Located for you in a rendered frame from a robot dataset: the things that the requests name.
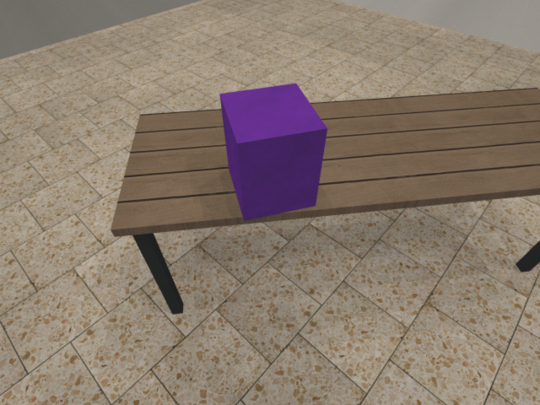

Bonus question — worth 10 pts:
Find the carton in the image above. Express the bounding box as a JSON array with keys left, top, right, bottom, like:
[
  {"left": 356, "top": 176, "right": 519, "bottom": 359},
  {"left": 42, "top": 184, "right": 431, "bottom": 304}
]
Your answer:
[{"left": 220, "top": 84, "right": 327, "bottom": 221}]

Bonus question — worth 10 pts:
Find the table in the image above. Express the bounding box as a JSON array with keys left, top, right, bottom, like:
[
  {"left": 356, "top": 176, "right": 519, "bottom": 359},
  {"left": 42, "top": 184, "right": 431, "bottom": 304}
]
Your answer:
[{"left": 111, "top": 88, "right": 540, "bottom": 315}]

